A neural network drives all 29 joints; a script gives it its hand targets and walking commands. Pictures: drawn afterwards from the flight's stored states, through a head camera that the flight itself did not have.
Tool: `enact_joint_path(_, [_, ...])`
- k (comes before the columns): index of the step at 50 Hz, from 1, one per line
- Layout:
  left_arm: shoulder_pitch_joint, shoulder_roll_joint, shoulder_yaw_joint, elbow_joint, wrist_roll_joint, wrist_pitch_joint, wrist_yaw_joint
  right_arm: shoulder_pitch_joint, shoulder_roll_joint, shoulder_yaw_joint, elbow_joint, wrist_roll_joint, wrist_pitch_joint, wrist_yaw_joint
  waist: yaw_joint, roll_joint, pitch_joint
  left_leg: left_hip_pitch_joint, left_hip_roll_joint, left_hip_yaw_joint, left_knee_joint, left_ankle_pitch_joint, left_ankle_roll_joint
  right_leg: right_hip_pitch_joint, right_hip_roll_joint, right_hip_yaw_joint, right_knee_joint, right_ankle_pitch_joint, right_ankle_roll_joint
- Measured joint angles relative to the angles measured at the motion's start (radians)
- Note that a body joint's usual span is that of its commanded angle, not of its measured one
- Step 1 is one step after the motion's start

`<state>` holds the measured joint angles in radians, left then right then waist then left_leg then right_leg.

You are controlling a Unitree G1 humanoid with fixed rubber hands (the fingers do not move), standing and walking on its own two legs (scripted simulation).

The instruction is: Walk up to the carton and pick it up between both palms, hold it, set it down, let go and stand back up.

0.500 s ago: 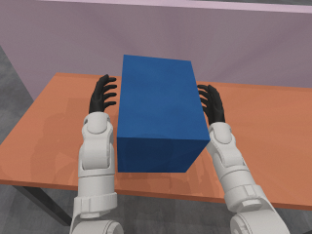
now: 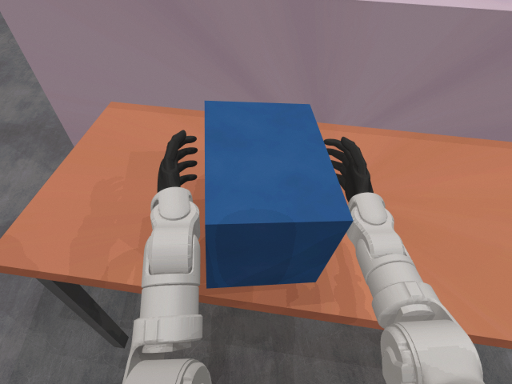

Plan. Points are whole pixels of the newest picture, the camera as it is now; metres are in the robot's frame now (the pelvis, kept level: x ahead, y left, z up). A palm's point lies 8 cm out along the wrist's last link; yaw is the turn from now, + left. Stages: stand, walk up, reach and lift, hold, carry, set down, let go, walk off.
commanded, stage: set down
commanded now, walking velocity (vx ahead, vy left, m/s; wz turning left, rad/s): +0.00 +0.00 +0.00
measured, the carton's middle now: (260, 192) +0.42 +0.03 +0.06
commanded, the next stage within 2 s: none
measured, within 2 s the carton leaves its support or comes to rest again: rests again in 1.34 s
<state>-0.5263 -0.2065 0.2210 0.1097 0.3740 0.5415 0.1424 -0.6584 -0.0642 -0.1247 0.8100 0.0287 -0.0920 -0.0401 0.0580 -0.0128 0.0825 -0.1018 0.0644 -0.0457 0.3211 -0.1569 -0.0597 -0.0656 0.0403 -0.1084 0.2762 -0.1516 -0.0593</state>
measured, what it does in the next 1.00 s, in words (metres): stands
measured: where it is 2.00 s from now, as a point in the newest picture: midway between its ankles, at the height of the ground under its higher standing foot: outside the picture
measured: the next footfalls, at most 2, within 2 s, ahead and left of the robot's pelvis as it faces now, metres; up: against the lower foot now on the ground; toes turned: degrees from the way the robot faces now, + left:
none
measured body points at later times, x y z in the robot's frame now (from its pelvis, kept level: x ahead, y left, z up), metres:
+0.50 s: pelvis +0.02 -0.03 +0.00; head +0.04 -0.04 +0.45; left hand +0.39 +0.13 +0.11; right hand +0.45 -0.15 +0.09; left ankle +0.02 +0.16 -0.75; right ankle +0.01 -0.08 -0.75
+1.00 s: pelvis +0.00 -0.01 +0.00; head +0.05 -0.02 +0.45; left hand +0.39 +0.14 +0.09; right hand +0.45 -0.15 +0.07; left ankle +0.02 +0.16 -0.75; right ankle +0.01 -0.08 -0.75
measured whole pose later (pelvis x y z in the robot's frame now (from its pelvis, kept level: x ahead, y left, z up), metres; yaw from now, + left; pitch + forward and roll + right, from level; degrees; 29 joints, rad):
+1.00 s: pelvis +0.00 -0.01 +0.00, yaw -3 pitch +7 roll +0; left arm -0.59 -0.27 0.37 0.42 0.35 0.27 0.20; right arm -0.83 -0.14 -0.20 1.14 -0.07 -0.22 0.02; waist 0.12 0.02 -0.05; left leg -0.30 0.09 0.00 0.29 -0.12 -0.07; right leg -0.30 0.06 -0.07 0.28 -0.12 -0.07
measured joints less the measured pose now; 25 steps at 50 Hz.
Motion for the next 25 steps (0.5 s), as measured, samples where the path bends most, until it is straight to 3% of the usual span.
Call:
enact_joint_path(10, [-0.099, -0.016, 0.105, 0.195, -0.012, -0.101, -0.012, -0.07, 0.006, -0.11, 0.097, -0.104, -0.004, 0.012, -0.001, -0.012, -0.054, -0.045, 0.01, 0.002, -0.047, 0.03, 0.011, -0.079, 0.009, 0.0, 0.022, -0.004, -0.018])
enact_joint_path(17, [-0.082, -0.048, 0.148, 0.232, 0.021, -0.155, -0.014, -0.083, -0.015, -0.091, 0.154, -0.094, -0.026, 0.022, 0.018, 0.004, -0.084, -0.04, 0.025, 0.02, -0.048, 0.016, 0.004, -0.084, 0.024, 0.016, 0.025, -0.017, -0.027])
enact_joint_path(25, [-0.069, -0.054, 0.169, 0.223, 0.022, -0.166, -0.013, -0.116, -0.032, -0.034, 0.198, -0.066, -0.035, 0.015, 0.038, 0.028, -0.061, -0.048, 0.022, 0.018, -0.055, 0.02, 0.022, -0.092, 0.021, 0.011, 0.025, -0.023, -0.028])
